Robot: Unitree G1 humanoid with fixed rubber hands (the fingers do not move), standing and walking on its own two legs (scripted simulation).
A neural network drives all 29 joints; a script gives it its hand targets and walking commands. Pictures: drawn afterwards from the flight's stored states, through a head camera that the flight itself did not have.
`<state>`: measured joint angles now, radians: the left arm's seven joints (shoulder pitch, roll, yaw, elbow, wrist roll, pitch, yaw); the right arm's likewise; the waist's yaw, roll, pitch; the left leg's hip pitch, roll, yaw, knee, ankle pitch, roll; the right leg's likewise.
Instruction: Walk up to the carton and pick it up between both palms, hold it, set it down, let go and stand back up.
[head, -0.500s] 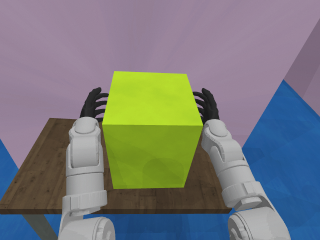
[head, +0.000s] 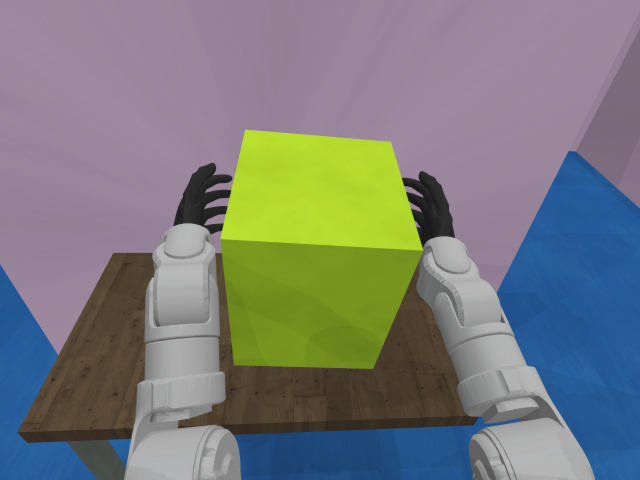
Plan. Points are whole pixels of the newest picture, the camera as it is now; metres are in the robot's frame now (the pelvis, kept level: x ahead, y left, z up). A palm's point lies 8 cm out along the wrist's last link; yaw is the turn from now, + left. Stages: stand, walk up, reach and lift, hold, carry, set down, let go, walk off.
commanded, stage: hold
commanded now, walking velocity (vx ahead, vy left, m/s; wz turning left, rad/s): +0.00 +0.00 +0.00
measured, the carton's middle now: (311, 254) +0.39 +0.02 +0.12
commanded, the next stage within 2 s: none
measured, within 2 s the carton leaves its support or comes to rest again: neither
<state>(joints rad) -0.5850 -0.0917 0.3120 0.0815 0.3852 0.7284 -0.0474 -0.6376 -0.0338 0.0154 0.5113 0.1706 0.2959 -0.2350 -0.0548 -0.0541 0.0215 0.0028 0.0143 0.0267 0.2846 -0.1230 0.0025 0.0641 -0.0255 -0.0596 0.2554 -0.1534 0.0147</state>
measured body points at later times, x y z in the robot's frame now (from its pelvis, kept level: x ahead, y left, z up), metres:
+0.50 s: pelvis +0.00 +0.00 +0.00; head -0.04 +0.01 +0.45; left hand +0.37 +0.14 +0.19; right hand +0.36 -0.16 +0.16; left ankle +0.03 +0.12 -0.75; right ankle +0.00 -0.13 -0.75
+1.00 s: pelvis +0.00 +0.00 +0.00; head -0.03 +0.03 +0.45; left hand +0.36 +0.15 +0.17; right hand +0.36 -0.14 +0.16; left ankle +0.03 +0.12 -0.75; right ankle +0.00 -0.12 -0.75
